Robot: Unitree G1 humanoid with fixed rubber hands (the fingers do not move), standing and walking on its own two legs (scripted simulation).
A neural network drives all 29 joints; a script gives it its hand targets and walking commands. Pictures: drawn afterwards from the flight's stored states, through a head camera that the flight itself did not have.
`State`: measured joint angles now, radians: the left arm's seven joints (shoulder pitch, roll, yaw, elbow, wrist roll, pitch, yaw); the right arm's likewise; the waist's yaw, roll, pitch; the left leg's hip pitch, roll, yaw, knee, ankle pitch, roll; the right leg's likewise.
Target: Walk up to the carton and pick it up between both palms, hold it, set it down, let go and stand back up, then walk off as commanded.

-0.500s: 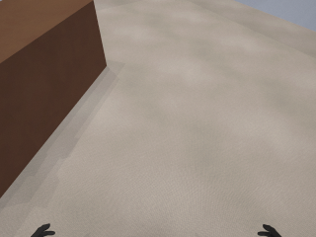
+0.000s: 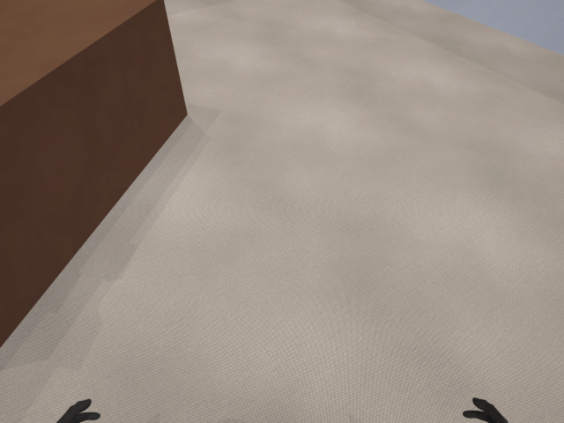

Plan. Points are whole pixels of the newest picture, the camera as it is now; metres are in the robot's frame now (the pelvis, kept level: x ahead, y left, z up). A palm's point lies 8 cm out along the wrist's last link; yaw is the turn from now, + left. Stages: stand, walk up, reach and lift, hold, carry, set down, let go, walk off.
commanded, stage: stand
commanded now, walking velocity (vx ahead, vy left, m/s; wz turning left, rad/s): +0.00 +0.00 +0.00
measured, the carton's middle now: out of the picture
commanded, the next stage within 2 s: walk up in 0.70 s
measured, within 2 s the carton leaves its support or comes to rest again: neither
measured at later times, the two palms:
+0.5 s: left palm out of the picture +0.10 +0.31 -0.11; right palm out of the picture +0.09 -0.32 -0.11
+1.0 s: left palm out of the picture +0.10 +0.34 -0.09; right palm out of the picture +0.11 -0.32 -0.10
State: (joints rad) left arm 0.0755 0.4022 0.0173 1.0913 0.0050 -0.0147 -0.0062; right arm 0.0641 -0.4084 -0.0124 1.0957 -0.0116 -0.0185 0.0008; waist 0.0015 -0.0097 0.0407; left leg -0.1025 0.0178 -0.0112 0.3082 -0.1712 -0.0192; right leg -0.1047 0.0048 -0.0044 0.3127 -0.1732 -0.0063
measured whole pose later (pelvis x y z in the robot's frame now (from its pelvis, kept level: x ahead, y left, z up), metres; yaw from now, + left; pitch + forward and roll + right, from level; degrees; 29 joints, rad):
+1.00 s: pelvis +0.00 +0.00 +0.00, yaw +6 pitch -2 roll -1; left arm 0.07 0.44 0.09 0.97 0.03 -0.04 0.01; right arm 0.15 -0.43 -0.05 1.00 -0.05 0.05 0.08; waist -0.01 0.00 0.04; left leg -0.32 0.05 -0.01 0.73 -0.38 0.02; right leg -0.08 0.00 -0.10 0.34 -0.22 -0.02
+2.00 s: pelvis +0.31 +0.21 -0.03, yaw +48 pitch +0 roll +0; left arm 0.40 0.50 0.08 0.76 0.02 -0.07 -0.03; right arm 0.07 -0.46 -0.06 0.73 -0.01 -0.01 0.11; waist 0.11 0.02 0.09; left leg -0.49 0.04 0.09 0.61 -0.16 0.03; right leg 0.04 -0.06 -0.29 0.46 -0.48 0.01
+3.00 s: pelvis +0.60 +0.46 -0.02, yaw +71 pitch -3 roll -1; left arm 0.37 0.46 0.04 0.71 0.00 -0.03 -0.03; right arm 0.27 -0.48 -0.06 0.72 0.01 -0.09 0.02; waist 0.02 -0.04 0.07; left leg -0.31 0.00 0.03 0.62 -0.26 0.05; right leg -0.36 -0.06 -0.05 1.11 -0.50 -0.04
